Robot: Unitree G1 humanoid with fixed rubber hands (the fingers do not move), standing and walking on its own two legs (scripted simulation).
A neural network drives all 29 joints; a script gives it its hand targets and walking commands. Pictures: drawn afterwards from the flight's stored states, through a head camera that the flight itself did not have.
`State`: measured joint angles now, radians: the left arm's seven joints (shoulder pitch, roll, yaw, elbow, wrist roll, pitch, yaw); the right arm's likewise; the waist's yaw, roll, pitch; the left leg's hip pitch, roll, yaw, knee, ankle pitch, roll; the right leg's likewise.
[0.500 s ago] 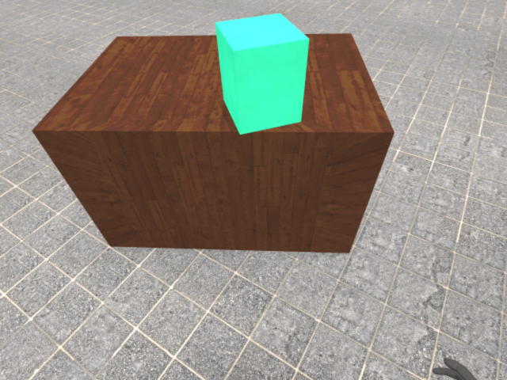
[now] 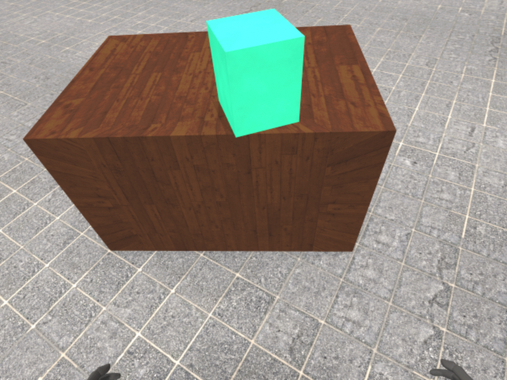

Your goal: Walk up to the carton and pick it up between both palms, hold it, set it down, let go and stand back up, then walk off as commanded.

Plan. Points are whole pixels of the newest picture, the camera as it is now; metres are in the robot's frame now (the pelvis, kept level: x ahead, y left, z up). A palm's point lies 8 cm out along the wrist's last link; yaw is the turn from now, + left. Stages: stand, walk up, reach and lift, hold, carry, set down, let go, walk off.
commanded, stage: stand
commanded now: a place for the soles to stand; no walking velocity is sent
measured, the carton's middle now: (254, 73) +0.90 -0.02 +0.03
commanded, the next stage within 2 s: none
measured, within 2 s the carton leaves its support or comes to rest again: neither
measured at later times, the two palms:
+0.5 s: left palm out of the picture +0.13 +0.30 -0.10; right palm out of the picture +0.12 -0.30 -0.10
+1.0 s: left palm out of the picture +0.10 +0.29 -0.11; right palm out of the picture +0.11 -0.29 -0.10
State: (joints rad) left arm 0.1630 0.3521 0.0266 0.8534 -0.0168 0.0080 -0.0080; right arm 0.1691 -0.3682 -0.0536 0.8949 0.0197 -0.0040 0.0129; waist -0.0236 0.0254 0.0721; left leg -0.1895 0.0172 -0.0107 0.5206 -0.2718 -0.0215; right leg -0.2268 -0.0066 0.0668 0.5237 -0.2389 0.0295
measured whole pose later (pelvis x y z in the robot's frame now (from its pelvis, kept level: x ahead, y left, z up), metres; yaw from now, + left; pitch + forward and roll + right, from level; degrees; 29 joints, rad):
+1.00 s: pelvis +0.03 +0.00 +0.01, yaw +0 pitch -3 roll +0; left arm 0.12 0.33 0.01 1.09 -0.02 -0.01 0.01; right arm 0.11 -0.33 -0.04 1.08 0.02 -0.01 -0.01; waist 0.00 0.00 0.07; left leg -0.06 0.03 -0.01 0.34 -0.22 -0.03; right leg -0.10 -0.01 0.05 0.35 -0.20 0.03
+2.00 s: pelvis +0.02 +0.00 +0.01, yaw +0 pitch -3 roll +0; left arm 0.16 0.33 0.02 1.10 -0.01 -0.01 0.02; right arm 0.14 -0.33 -0.05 1.10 0.01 -0.02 -0.01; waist 0.00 -0.01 0.06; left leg -0.06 0.03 0.00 0.32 -0.20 -0.03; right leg -0.10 -0.02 0.04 0.33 -0.17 0.03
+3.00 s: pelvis +0.02 +0.00 +0.01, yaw +0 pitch -4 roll +0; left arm 0.17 0.32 0.02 1.09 -0.01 -0.01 0.02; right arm 0.17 -0.32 -0.04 1.10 0.01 -0.01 -0.02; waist 0.00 0.00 0.07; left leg -0.05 0.04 0.00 0.32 -0.20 -0.04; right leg -0.09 -0.02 0.03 0.33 -0.17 0.03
